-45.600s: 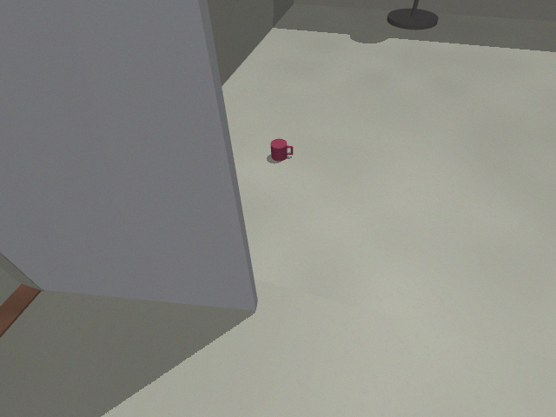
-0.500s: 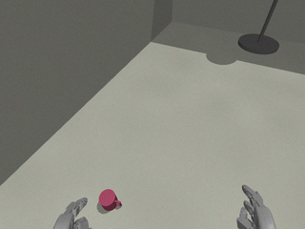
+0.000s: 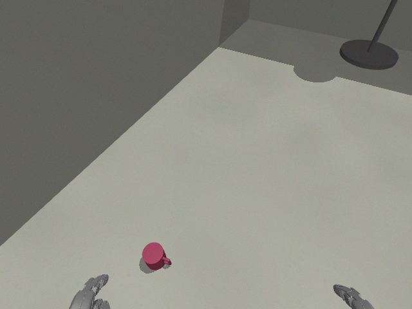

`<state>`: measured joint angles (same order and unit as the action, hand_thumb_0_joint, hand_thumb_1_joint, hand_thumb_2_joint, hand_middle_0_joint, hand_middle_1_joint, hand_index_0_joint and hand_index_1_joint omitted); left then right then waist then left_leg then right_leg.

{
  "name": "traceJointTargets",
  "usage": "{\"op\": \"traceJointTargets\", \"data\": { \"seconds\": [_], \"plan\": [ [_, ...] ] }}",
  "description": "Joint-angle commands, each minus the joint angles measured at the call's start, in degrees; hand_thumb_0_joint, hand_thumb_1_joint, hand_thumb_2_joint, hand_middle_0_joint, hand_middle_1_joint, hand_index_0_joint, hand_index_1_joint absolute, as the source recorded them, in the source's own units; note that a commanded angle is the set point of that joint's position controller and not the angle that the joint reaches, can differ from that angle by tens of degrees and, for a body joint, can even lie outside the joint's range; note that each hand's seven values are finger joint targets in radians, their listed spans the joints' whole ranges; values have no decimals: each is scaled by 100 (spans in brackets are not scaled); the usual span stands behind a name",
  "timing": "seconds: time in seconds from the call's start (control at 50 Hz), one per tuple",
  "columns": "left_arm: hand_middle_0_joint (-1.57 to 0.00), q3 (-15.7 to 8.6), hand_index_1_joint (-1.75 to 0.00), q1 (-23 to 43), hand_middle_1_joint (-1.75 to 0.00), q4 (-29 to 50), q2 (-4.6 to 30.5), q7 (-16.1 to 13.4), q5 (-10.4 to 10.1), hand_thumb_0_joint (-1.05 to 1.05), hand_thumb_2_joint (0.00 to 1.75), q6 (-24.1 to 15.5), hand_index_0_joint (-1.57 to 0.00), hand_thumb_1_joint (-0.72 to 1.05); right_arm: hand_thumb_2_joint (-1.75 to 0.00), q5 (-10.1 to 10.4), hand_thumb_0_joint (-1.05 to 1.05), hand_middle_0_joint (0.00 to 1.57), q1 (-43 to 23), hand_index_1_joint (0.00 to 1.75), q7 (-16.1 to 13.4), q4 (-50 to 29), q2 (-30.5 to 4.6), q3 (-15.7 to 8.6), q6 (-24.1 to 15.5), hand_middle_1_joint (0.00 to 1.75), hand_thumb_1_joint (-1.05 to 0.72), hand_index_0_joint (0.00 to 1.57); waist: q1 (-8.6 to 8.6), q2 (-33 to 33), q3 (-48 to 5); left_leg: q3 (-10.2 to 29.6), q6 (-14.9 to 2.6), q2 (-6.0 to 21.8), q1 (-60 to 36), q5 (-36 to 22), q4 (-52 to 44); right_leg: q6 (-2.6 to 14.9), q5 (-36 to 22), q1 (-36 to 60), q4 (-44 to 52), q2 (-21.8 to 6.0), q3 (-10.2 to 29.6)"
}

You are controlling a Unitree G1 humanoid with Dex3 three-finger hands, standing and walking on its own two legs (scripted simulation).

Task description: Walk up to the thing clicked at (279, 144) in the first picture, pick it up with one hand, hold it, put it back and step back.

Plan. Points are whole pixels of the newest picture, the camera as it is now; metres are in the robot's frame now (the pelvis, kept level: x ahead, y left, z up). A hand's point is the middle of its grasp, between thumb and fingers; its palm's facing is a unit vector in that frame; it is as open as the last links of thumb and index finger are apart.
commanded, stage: stand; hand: left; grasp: from above
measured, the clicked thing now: (158, 257) +0.44 +0.27 -0.69
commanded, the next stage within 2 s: none
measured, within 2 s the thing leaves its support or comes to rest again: neither
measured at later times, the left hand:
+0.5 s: hand out of the picture +0.04 +0.25 -0.12, palm faces +0.04 -0.94 -0.33, open 7.3 cm
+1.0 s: hand out of the picture +0.03 +0.24 -0.12, palm faces +0.02 -0.94 -0.34, open 7.3 cm
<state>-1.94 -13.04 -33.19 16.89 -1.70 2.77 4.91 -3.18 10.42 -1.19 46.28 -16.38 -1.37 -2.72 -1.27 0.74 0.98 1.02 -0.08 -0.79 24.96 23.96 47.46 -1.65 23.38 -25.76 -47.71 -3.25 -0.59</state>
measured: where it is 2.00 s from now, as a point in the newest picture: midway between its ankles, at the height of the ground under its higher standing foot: outside the picture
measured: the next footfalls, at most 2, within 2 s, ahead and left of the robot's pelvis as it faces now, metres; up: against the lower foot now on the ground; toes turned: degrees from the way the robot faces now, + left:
none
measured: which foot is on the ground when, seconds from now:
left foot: down 0.00-1.00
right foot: down 0.00-1.00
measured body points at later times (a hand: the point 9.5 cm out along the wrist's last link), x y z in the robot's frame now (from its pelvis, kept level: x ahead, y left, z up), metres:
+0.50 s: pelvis +0.00 +0.01 +0.04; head -0.01 +0.01 +0.49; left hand +0.04 +0.30 -0.10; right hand +0.07 -0.26 -0.10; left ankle +0.01 +0.12 -0.70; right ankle +0.02 -0.14 -0.70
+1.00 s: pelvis +0.00 +0.00 +0.04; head +0.00 -0.01 +0.49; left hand +0.03 +0.29 -0.09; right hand +0.05 -0.29 -0.10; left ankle +0.01 +0.12 -0.70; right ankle +0.02 -0.14 -0.70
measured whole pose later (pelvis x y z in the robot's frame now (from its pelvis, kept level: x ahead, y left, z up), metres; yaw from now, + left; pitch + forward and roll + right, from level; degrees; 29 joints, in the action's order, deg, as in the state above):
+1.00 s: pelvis +0.00 +0.00 +0.04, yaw +0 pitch -4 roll +0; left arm -1.6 -9.9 -65.8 17.0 -1.0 1.4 0.1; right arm -1.1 9.4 -0.6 64.3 -18.1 -1.8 0.4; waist -0.5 -1.3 3.9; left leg 1.7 0.5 -0.1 7.0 11.0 21.7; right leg -1.5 10.5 -7.5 -21.9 -2.6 -1.9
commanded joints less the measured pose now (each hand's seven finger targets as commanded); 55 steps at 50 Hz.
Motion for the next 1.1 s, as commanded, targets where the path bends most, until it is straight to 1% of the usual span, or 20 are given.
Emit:
{"op": "traceJointTargets", "data": {
  "seconds": [0.0,0.04,0.08,0.16,0.18,0.26,0.36,0.4,0.5,0.56,0.6,0.66,0.7,0.74,0.8,0.86,0.9,0.98,1.02,1.08],
  "plan": [
    [-20,-347,-30,309,-30,-173,908,-92,25,0,90,-473,-20,90,-90,14,0,20,-147,30,11,-224,-809,-359,-68,30,-90,20,64,278,-700,265,-290,167,-643,-1314,-938,394,-1219,756,1416,-395,638],
    [-20,-347,-30,398,-30,-448,916,-87,2,0,90,-512,-20,90,-90,9,0,20,-104,30,6,-43,-874,-375,-28,30,-90,20,83,89,-446,407,-324,242,-781,-1168,-1273,364,-870,639,1540,-312,531],
    [-20,-323,-30,397,-30,-753,839,-84,-23,0,90,-515,-20,90,-90,5,0,20,-211,30,3,87,-929,-374,2,30,-90,20,7,-191,-232,634,-335,379,-627,-1076,-1657,309,-867,850,1532,-181,327],
    [-20,-293,-30,293,-30,-1315,807,-73,-76,0,90,-526,-20,90,-90,43,0,20,-188,30,-42,380,-1005,-352,8,30,-90,20,-17,-439,-269,853,-306,562,-903,-1464,-2236,248,-1217,1297,1660,-120,208],
    [-20,-289,-30,201,-30,-1469,820,-80,-80,0,90,-536,-20,90,-90,53,0,20,-222,30,-49,466,-1013,-347,17,30,-90,20,-72,-366,-238,789,-287,537,-932,-1643,-2192,256,-1372,1459,1806,-182,236],
    [-20,-262,-30,266,-30,-1862,932,-98,-103,0,90,-571,-20,90,-90,121,0,20,-85,30,-94,773,-1054,-333,63,30,-90,20,39,-129,-240,590,-206,488,-1465,-2171,-2239,265,-1905,1578,2173,-294,324],
    [-20,-204,-30,369,-30,-2249,921,-104,-103,0,90,-536,-20,90,-90,139,0,20,-224,30,-95,1017,-1056,-305,116,30,-90,20,19,-232,73,693,-179,569,-1372,-1617,-2759,207,-1410,1756,2490,-257,253],
    [-20,-203,-30,376,-30,-2370,957,-89,-94,0,90,-526,-20,90,-90,134,0,20,-260,30,-89,1078,-1101,-314,146,30,-90,20,26,-240,212,719,-165,549,-1211,-988,-2989,186,-1158,1809,2605,-235,238],
    [-20,-196,-30,362,-30,-2599,991,-78,-88,0,90,-558,-20,90,-90,148,0,20,-295,30,-65,1204,-1123,-323,155,30,-90,20,27,-187,169,707,-172,566,-1371,-1027,-3097,175,-1271,1909,2769,-309,281],
    [-20,-173,-30,377,-30,-2695,1004,-62,-85,0,90,-578,-20,90,-90,155,0,20,-353,30,-31,1254,-1073,-298,166,30,-90,20,30,-54,331,682,-142,528,-1334,-948,-3123,143,-992,1795,2932,-288,278],
    [-20,-178,-30,474,-30,-2711,1063,-50,-86,0,90,-570,-20,90,-90,147,0,20,-286,30,-24,1316,-1087,-294,190,30,-90,20,61,-26,492,682,-122,516,-1216,-606,-3204,136,-624,1667,3009,-275,310],
    [-20,-154,-30,370,-30,-2771,1066,-36,-84,0,90,-576,-20,90,-90,158,0,20,-367,30,1,1317,-1113,-300,200,30,-90,20,39,-44,421,654,-140,521,-1388,-658,-3147,165,-541,1598,3118,-308,349],
    [-20,-165,-30,435,-30,-2770,1129,-28,-91,0,90,-570,-20,90,-90,155,0,20,-320,30,6,1349,-1113,-288,208,30,-90,20,58,-124,453,684,-126,526,-1234,-345,-3225,165,-379,1595,3106,-283,365],
    [-20,-162,-30,466,-30,-2771,1107,-30,-103,0,90,-592,-20,90,-90,164,0,20,-395,30,5,1351,-1146,-293,194,30,-90,20,51,-172,194,649,-145,559,-1387,-749,-3148,193,-768,1792,3072,-345,391],
    [-20,-155,-30,491,-30,-2821,1169,-30,-103,0,90,-610,-20,90,-90,176,0,20,-344,30,18,1383,-1118,-264,191,30,-90,20,79,-29,254,602,-140,534,-1410,-863,-3090,188,-609,1716,3177,-370,454],
    [-20,-163,-30,488,-30,-2845,1176,-17,-133,0,90,-624,-20,90,-90,185,0,20,-348,30,13,1412,-1148,-240,166,30,-90,20,77,-120,34,591,-155,578,-1626,-1186,-3076,212,-1070,1821,3093,-392,424],
    [-20,-159,-30,539,-30,-2877,1153,-17,-140,0,90,-614,-20,90,-90,181,0,20,-364,30,10,1435,-1162,-215,164,30,-90,20,71,-133,160,596,-150,586,-1518,-1161,-3102,203,-1060,1817,3070,-363,388],
    [-20,-145,-30,509,-30,-2917,1124,-7,-156,0,90,-625,-20,90,-90,204,0,20,-353,30,-3,1472,-1210,-200,154,30,-90,20,62,-25,79,559,-147,626,-1742,-1703,-3021,212,-1365,1848,3122,-384,409],
    [-20,-167,-30,654,-30,-2899,1171,-6,-171,0,90,-626,-20,90,-90,192,0,20,-266,30,-7,1518,-1174,-168,157,30,-90,20,103,-39,79,534,-131,626,-1646,-1655,-3065,198,-1454,1944,3087,-379,408],
    [-20,-165,-30,642,-30,-2910,1151,-13,-172,0,90,-632,-20,90,-90,205,0,20,-337,30,-23,1510,-1242,-169,141,30,-90,20,88,-92,-103,492,-121,671,-1849,-2232,-2989,197,-2045,2055,3049,-393,371]
  ]
}}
